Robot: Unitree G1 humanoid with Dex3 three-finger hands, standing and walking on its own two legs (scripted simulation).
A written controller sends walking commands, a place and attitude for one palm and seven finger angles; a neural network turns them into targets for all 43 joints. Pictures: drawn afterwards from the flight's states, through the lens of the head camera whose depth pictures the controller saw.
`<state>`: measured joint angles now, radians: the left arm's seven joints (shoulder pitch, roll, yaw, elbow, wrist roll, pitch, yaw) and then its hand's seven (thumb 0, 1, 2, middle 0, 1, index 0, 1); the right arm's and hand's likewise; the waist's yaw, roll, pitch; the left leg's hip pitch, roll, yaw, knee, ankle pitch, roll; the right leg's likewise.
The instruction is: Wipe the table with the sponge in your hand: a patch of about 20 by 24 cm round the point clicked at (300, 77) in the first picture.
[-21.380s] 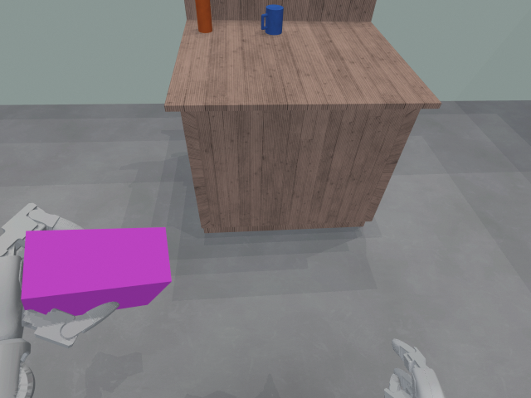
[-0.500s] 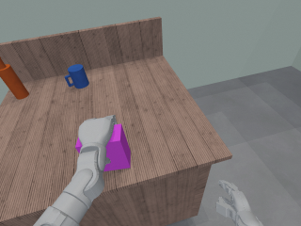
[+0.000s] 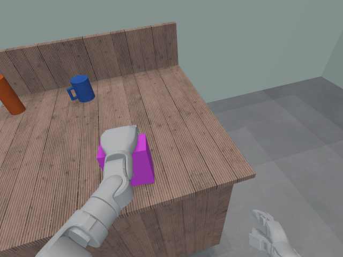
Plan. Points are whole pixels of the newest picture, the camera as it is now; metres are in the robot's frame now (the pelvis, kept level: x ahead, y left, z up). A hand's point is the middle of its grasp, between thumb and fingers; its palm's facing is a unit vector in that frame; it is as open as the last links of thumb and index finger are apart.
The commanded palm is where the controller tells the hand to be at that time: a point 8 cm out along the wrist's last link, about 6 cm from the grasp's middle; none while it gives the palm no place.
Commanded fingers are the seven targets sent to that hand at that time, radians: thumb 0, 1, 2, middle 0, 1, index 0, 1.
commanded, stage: wipe forward along the third lane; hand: left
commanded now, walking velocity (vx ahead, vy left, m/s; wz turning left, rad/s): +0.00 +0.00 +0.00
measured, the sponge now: (130, 167) +0.34 +0.17 +0.01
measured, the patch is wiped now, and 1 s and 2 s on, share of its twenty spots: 0.85 1.00 1.00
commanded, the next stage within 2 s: wipe back along the third lane in 1.44 s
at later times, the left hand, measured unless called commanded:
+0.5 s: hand (124, 138) +0.40 +0.19 +0.07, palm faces -0.05 -0.02 -1.00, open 10.6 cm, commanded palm +0.38 +0.19 +0.11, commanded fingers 0.00 0.10 1.30 -1.20 -1.60 -1.20 -1.60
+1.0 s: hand (122, 128) +0.44 +0.21 +0.07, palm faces -0.06 -0.02 -1.00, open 10.6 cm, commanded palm +0.43 +0.21 +0.11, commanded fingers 0.00 0.10 1.30 -1.20 -1.60 -1.20 -1.60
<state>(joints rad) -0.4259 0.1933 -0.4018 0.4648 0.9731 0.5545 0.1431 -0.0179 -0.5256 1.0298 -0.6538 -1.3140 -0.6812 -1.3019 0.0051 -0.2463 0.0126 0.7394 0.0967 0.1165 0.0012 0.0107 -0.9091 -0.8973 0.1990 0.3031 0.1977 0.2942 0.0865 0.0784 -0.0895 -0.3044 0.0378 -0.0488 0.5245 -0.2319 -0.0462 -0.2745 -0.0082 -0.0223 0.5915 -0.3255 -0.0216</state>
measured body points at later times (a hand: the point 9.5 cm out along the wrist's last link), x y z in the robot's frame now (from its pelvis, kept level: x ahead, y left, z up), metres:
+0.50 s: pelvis +0.00 +0.00 +0.00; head +0.00 -0.03 +0.45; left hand +0.40 +0.19 +0.13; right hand +0.16 -0.25 -0.12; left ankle +0.03 +0.16 -0.73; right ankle -0.01 -0.10 -0.73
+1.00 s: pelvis +0.01 +0.02 +0.00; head +0.03 +0.00 +0.45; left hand +0.44 +0.21 +0.12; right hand +0.14 -0.24 -0.13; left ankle +0.03 +0.17 -0.73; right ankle -0.01 -0.10 -0.73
